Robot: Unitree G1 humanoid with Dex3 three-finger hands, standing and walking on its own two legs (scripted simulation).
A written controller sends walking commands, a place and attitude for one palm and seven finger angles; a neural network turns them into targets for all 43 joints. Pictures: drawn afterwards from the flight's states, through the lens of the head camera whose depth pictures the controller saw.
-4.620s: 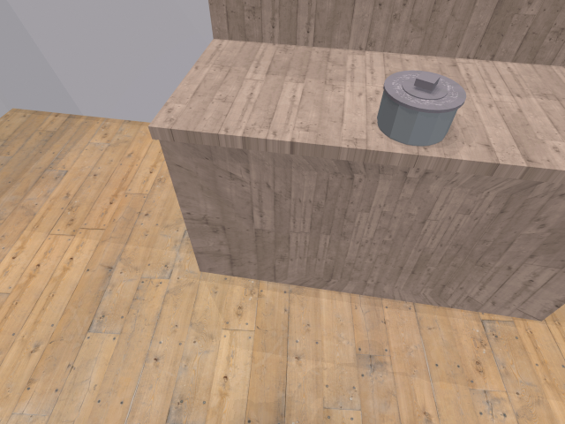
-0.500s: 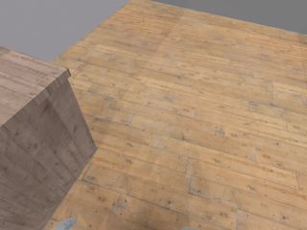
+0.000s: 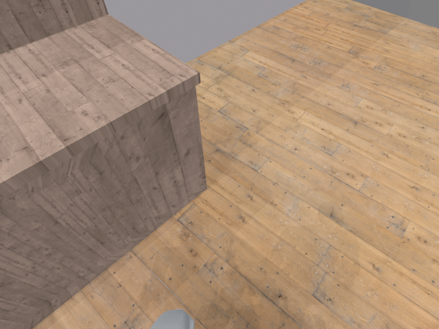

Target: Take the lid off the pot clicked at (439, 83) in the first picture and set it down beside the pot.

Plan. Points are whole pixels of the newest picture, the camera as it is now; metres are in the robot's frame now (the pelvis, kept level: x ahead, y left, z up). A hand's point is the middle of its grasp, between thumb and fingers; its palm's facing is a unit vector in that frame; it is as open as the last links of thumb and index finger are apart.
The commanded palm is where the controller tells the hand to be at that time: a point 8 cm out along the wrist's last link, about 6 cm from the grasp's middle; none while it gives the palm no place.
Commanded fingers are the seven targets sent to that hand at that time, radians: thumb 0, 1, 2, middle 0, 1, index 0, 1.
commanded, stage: turn to face it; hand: left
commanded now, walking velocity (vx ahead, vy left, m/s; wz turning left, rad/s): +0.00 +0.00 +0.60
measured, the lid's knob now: out of the picture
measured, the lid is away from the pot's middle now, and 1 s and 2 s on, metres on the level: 0.00 0.00 0.00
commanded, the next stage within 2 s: take the last steps up to it in 1.20 s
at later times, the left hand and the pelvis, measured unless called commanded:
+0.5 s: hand out of the picture +0.06 +0.29 -0.16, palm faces +0.31 -0.92 -0.25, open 7.4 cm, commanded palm none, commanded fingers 0.00 0.90 0.90 -0.20 -0.30 -0.20 -0.30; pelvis +0.00 +0.05 +0.00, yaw +17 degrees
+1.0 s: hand out of the picture -0.05 +0.21 -0.15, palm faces +0.56 -0.78 -0.27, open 7.4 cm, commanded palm none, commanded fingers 0.00 0.90 0.90 -0.20 -0.30 -0.20 -0.30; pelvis +0.00 +0.01 +0.00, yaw +35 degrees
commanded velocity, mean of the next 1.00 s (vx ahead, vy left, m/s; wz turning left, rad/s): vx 0.00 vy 0.00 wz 0.55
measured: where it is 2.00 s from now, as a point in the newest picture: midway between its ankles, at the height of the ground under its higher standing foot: outside the picture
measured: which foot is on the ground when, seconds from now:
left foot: up 0.00-0.08, down 0.10-0.68, up 0.70-1.00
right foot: down 0.00-0.10, up 0.12-0.66, down 0.68-1.00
